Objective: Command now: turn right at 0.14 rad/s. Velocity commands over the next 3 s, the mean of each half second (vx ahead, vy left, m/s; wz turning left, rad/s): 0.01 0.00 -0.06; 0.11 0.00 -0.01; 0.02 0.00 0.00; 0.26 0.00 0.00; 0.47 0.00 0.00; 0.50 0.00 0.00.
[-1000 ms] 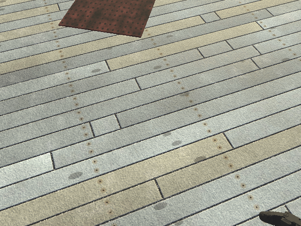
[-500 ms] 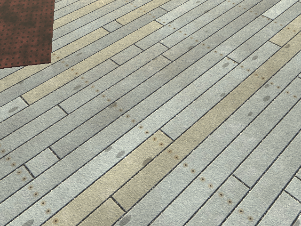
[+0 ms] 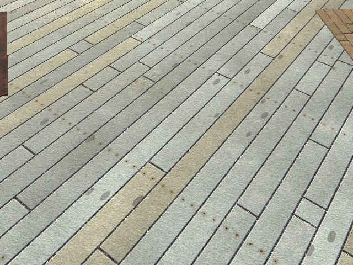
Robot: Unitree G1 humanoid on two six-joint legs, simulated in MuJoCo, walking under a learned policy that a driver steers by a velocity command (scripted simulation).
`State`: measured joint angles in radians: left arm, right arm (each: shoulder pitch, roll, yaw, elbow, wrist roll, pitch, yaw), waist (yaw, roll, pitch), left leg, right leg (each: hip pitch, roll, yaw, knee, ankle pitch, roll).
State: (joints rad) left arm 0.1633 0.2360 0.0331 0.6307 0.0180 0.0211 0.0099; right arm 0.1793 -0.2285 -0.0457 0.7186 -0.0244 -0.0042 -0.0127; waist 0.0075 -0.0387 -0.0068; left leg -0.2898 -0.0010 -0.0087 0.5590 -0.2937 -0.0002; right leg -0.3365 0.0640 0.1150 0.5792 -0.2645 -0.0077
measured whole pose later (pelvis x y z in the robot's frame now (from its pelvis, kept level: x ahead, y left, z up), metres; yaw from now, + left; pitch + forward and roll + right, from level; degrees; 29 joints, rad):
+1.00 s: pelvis +0.09 -0.01 +0.01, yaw +0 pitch +0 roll -1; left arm 0.22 0.19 0.02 0.75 0.01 -0.01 0.01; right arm 0.15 -0.24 -0.03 0.81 0.00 0.01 -0.03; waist 0.00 0.02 0.02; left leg -0.25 0.05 -0.03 0.51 -0.23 -0.04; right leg -0.17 0.05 0.00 0.47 -0.30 -0.04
